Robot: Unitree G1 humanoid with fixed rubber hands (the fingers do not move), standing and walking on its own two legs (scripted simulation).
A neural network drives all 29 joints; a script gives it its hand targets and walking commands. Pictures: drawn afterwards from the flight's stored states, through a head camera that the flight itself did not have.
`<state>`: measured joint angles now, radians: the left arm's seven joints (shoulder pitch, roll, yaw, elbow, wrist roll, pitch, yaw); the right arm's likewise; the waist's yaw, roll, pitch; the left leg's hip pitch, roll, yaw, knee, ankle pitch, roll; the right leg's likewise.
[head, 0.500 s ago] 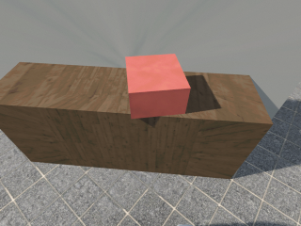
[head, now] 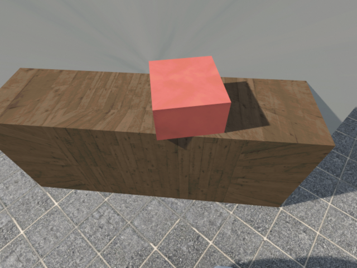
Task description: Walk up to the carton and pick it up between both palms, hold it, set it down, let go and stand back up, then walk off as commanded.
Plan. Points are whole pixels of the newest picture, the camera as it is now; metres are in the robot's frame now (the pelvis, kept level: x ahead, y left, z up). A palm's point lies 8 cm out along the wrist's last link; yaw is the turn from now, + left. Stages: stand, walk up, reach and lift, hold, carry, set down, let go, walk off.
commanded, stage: walk off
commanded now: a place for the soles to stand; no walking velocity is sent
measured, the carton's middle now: (185, 96) +0.72 -0.01 -0.08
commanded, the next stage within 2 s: stand in 0.20 s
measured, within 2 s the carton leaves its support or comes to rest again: neither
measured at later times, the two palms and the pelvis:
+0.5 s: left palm out of the picture +0.09 +0.29 -0.11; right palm out of the picture +0.06 -0.28 -0.12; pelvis +0.00 +0.00 +0.00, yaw +0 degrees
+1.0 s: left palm out of the picture +0.10 +0.29 -0.11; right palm out of the picture +0.06 -0.28 -0.12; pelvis -0.01 +0.00 +0.00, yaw +0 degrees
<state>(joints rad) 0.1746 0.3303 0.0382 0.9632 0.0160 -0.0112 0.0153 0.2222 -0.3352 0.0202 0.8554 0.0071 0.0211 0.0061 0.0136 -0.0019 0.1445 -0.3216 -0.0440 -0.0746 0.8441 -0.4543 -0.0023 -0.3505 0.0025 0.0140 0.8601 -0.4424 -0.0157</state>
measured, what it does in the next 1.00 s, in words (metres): stands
